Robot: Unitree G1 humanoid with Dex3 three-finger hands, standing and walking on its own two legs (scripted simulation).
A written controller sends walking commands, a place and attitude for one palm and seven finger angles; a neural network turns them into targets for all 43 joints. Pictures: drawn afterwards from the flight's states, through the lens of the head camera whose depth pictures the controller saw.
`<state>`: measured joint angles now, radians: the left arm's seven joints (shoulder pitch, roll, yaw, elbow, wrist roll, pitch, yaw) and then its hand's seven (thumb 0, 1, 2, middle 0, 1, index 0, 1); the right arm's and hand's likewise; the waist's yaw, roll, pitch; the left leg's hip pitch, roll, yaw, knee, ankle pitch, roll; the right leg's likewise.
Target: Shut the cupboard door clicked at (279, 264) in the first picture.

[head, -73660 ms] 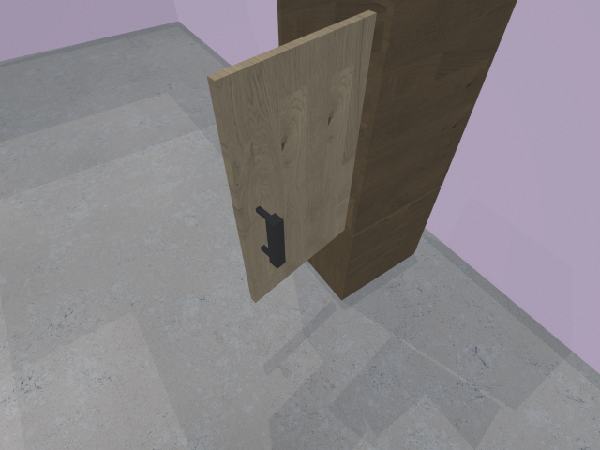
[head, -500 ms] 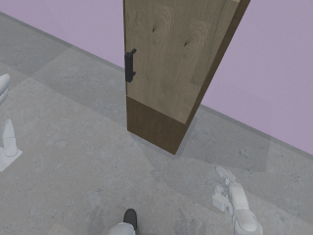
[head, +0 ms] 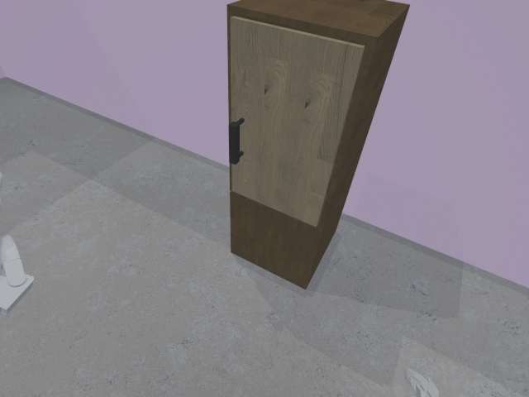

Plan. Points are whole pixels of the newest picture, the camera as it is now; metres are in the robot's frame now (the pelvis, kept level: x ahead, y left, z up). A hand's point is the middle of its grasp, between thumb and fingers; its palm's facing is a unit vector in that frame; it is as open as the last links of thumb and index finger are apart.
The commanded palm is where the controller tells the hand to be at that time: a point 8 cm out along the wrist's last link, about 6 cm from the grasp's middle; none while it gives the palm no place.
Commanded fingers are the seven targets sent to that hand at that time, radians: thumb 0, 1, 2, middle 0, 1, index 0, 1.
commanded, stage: stop stepping back and stand still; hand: left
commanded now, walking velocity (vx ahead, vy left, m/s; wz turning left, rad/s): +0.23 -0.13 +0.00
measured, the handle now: (237, 140) +0.87 +0.09 -0.09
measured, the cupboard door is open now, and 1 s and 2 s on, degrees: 0 0 0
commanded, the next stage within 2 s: let the arm hang, fingers relaxed in 0.40 s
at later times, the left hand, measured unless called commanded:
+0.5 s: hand (9, 283) +0.19 +0.28 +0.17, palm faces +0.50 -0.76 -0.42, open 7.4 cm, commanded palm none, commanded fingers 0.00 0.90 0.90 -0.20 -0.30 -0.20 -0.30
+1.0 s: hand out of the picture -0.04 +0.21 -0.17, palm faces +0.07 -0.97 -0.21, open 7.1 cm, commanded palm none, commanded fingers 0.00 0.90 0.90 -0.20 -0.30 -0.20 -0.30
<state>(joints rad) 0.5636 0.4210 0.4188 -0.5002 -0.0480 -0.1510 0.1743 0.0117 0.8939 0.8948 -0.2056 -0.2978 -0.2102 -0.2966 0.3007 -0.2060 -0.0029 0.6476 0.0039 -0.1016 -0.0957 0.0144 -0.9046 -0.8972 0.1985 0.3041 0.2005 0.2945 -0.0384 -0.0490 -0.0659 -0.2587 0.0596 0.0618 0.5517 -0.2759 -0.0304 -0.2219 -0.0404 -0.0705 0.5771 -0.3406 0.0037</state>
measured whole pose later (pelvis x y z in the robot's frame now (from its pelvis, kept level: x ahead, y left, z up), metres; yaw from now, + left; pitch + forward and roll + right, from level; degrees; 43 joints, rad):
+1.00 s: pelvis +0.00 +0.02 +0.01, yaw +2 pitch -2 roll -1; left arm 0.34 0.22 0.02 1.09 0.01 0.03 0.02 -0.02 0.97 0.89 -0.20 -0.30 -0.20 -0.29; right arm 0.32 -0.17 0.01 1.08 -0.02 0.02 -0.03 0.01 -0.91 -0.90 0.20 0.30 0.20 0.29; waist 0.00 -0.02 0.04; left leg -0.23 0.02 0.05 0.44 -0.18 0.02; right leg -0.13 0.01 -0.03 0.39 -0.23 0.00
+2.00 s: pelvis -0.02 +0.02 +0.01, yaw +2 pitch -2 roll +0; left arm 0.35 0.15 0.02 1.13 0.02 0.00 0.03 0.00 0.91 0.89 -0.20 -0.30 -0.20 -0.29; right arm 0.34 -0.14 -0.01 1.11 -0.02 0.01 -0.03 0.00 -0.91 -0.90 0.20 0.30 0.20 0.29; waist -0.01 0.00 0.03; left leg -0.24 0.01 0.07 0.42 -0.15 0.03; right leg -0.17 -0.01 -0.01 0.43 -0.22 0.00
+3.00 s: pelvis +0.01 +0.02 +0.01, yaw +2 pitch -2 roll +0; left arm 0.29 0.17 0.01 1.14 0.01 0.00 0.03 0.00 0.91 0.89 -0.20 -0.30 -0.20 -0.29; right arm 0.26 -0.16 0.00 1.13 -0.01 0.00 -0.03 0.00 -0.91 -0.90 0.20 0.30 0.20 0.29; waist -0.01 -0.01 0.05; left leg -0.18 0.01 0.06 0.38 -0.17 0.02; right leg -0.10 0.00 -0.02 0.37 -0.23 0.00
